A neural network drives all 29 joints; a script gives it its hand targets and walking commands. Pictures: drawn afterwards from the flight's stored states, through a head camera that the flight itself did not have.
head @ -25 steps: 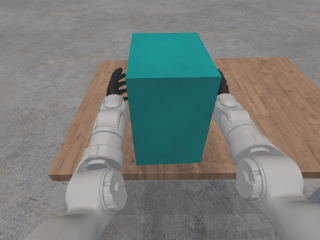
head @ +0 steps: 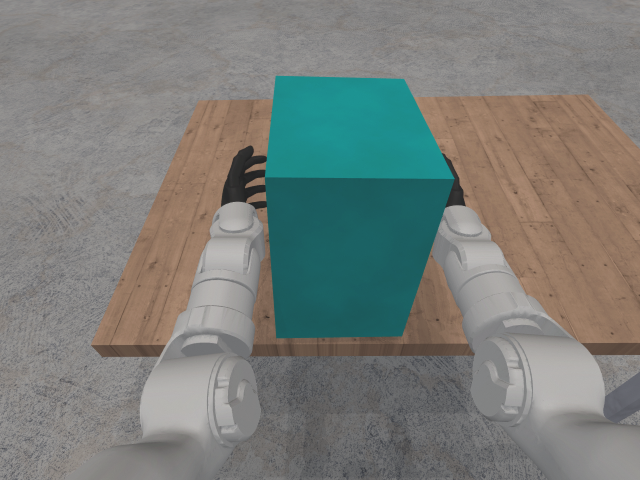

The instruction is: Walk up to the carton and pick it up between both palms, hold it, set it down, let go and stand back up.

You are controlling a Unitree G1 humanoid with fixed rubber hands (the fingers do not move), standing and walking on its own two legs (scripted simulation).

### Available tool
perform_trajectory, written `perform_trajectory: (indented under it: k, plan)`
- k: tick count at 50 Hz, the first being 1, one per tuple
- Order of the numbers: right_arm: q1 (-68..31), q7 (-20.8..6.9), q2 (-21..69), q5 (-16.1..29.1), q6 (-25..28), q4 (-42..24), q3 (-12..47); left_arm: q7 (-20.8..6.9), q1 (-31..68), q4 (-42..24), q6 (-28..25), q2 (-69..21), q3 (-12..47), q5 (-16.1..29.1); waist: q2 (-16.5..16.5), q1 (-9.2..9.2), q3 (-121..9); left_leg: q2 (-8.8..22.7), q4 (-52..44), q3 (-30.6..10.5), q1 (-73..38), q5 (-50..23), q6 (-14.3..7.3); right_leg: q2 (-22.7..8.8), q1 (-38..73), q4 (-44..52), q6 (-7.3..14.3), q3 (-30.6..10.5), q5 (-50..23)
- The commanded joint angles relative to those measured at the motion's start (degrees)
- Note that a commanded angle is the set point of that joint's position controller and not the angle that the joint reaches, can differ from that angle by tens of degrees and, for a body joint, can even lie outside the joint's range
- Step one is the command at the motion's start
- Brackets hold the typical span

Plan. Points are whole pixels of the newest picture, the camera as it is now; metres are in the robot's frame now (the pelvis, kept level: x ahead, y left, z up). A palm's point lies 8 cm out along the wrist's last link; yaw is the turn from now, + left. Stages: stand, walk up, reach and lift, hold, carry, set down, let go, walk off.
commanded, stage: set down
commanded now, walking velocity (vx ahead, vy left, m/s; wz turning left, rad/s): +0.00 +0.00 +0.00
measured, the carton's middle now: (340, 208) +0.45 -0.01 +0.10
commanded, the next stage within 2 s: none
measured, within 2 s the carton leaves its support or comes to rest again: rests again in 0.36 s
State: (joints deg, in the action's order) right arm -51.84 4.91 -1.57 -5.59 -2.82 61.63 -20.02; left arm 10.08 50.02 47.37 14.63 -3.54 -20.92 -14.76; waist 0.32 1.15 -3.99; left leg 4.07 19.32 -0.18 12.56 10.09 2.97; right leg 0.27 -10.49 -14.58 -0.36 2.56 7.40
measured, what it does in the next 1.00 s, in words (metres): stands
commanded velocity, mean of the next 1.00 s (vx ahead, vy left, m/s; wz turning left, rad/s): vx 0.00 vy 0.00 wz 0.00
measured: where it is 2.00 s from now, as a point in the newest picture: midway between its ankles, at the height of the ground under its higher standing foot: outside the picture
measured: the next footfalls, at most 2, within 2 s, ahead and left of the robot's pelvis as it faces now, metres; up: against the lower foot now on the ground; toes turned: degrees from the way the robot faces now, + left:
none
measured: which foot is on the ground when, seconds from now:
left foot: down 0.00-1.00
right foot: down 0.00-1.00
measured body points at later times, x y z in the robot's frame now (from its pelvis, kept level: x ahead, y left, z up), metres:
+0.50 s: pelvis -0.01 +0.00 +0.00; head +0.00 +0.01 +0.45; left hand +0.42 +0.13 +0.12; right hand +0.42 -0.14 +0.12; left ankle -0.01 +0.15 -0.75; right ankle +0.00 -0.12 -0.75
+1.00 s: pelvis +0.00 +0.00 +0.00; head +0.00 +0.01 +0.45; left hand +0.42 +0.13 +0.12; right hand +0.42 -0.14 +0.11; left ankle -0.01 +0.15 -0.75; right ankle +0.00 -0.12 -0.75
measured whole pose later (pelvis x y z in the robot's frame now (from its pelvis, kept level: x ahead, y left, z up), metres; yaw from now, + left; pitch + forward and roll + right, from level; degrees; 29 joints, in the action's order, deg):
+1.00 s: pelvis +0.00 +0.00 +0.00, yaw -1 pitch +1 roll +0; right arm -48.0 -0.5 3.7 -18.0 2.9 55.8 -31.9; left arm 6.0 45.6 42.1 11.2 -7.6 -27.3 -21.9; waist -0.9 0.1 -0.6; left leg 3.3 16.8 1.1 8.8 9.0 2.5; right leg -0.5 -8.8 -15.7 -0.6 1.5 7.9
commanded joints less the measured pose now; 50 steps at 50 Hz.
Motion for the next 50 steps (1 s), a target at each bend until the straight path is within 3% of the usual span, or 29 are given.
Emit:
perform_trajectory:
  k: [1,4,5,11,14,18,19,20,23,26,32,35,36,38,44,45,46,50]
  plan:
    - [-48.27,-8.86,31.95,1.26,5.42,-14.32,13.79,-8.02,41.28,-6.3,-3.76,-31.97,14.99,3.0,0.11,-0.93,-37.82,-5.35,1.51,4.21,-11.03,-23.84,1.91,2.89,16.2,-4.84,-2.95,2.87,-31.69]
    - [-46.5,-9.02,31.4,-0.3,5.32,-12.32,11.62,-8.23,42.14,-6.11,-4.24,-31.55,14.51,2.45,0.19,0.23,-35.63,-5.31,0.44,4.32,-10.66,-20.56,1.92,2.92,15.32,-4.26,-3.16,3.03,-28.26]
    - [-45.66,-9.13,30.92,-0.67,5.6,-13.18,12.11,-8.22,40.36,-5.51,-4.17,-31.68,14.07,2.02,-0.28,-0.32,-35.64,-5.2,0.55,4.31,-10.95,-21.35,1.73,2.74,15.19,-4.4,-3.13,3.23,-28.57]
    - [-44.02,-9.06,31.71,-2.25,6.17,-12.69,11.08,-9.02,39.12,-5.24,-4.86,-31.35,13.03,1.17,-1.18,0.24,-34.77,-5.58,-0.11,4.69,-9.19,-19.51,1.4,2.32,17.3,-4.89,-3.59,2.9,-31.04]
    - [-42.94,-9.12,31.06,-3.98,5.96,-11.43,9.2,-9.42,39.9,-5.27,-5.21,-30.32,12.71,1.23,-1.85,1.02,-32.79,-5.72,-0.94,4.79,-7.57,-16.74,0.96,2.02,17.21,-4.53,-3.79,2.91,-28.06]
    - [-40.96,-9.81,30.34,-5.97,6.64,-10.18,6.94,-9.34,38.42,-4.71,-5.35,-30.55,11.64,-0.12,-0.48,0.62,-32.3,-5.2,-1.49,5.45,-9.68,-16.89,1.35,2.18,14.94,-3.88,-3.27,3.52,-25.02]
    - [-40.33,-9.95,30.3,-6.32,6.79,-9.91,6.55,-9.47,38.58,-5.46,-5.73,-30.24,11.79,-0.37,0.01,1.22,-32.04,-5.39,-1.27,5.46,-9.77,-17.43,1.44,2.17,15.19,-3.87,-3.3,3.68,-25.3]
    - [-40.32,-10.09,30.46,-6.04,6.84,-9.83,7.13,-9.3,38.14,-5.82,-5.72,-30.05,11.59,-0.27,-0.52,0.47,-32.18,-5.23,-1.29,5.55,-9.73,-17.4,1.37,2.28,15.14,-3.89,-3.16,3.5,-24.88]
    - [-39.06,-10.35,29.69,-7.63,7.28,-9.74,5.44,-9.42,37.38,-5.78,-5.72,-30.39,11.72,-0.81,-0.35,1.46,-32.11,-5.04,-1.13,5.4,-10.43,-16.91,1.7,2.46,14.48,-3.61,-3.15,3.93,-23.79]
    - [-37.88,-10.69,29.16,-8.59,7.29,-9.44,4.58,-9.62,35.71,-5.02,-5.33,-29.47,10.34,-1.77,0.15,0.45,-29.63,-4.95,-1.91,6.25,-9.7,-15.47,1.37,2.08,14.12,-2.84,-2.89,3.66,-20.64]
    - [-35.28,-11.49,27.91,-10.7,7.85,-8.0,2.1,-9.52,34.67,-6.25,-5.13,-29.17,10.12,-2.95,0.89,0.96,-28.19,-4.61,-1.92,6.54,-11.33,-15.42,1.64,2.29,11.76,-2.4,-2.48,4.44,-17.52]
    - [-35.95,-11.87,27.31,-10.8,8.18,-9.66,2.53,-9.48,32.04,-4.57,-4.71,-28.55,8.75,-3.6,-0.22,-0.51,-26.38,-4.47,-2.16,6.87,-10.46,-15.26,1.16,2.43,11.59,-2.58,-2.67,3.99,-18.06]
    - [-34.29,-11.92,27.58,-11.29,7.89,-8.07,1.79,-9.56,32.36,-5.67,-4.74,-29.01,9.5,-3.68,0.23,0.43,-26.34,-4.59,-2.23,6.8,-10.89,-15.23,1.39,2.46,11.73,-2.65,-2.58,4.28,-17.48]
    - [-33.27,-12.11,28.35,-11.39,7.81,-7.9,1.87,-9.79,30.7,-5.54,-4.37,-28.55,8.48,-4.59,-0.17,-0.56,-24.02,-4.69,-2.57,7.11,-10.04,-14.46,0.88,2.25,12.7,-2.65,-2.56,4.0,-17.26]
    - [-31.74,-12.28,27.34,-12.27,8.17,-9.09,0.88,-10.14,28.58,-5.43,-4.02,-28.58,8.26,-5.17,0.75,-0.01,-23.38,-4.65,-2.61,7.32,-10.64,-14.42,0.84,2.14,11.61,-2.22,-2.48,4.24,-16.5]
    - [-32.08,-12.34,27.08,-12.43,8.28,-9.9,1.19,-10.15,28.45,-5.2,-3.89,-28.29,7.68,-5.68,-0.09,-0.83,-23.14,-4.63,-2.74,7.4,-10.57,-14.3,0.57,2.06,11.86,-2.19,-2.67,3.94,-16.68]
    - [-31.2,-12.36,26.97,-12.91,8.19,-9.48,0.54,-10.23,28.37,-5.16,-3.89,-28.07,7.62,-5.87,-0.56,0.11,-22.31,-4.67,-2.82,7.55,-10.35,-13.92,0.58,2.11,11.64,-2.12,-2.67,3.91,-16.32]
    - [-29.91,-12.37,27.43,-13.85,8.43,-10.33,0.7,-10.55,27.22,-6.2,-4.24,-28.5,7.7,-6.09,-0.64,-0.21,-22.2,-4.76,-3.35,7.95,-9.56,-13.05,0.32,1.66,12.39,-2.57,-2.89,4.14,-16.6]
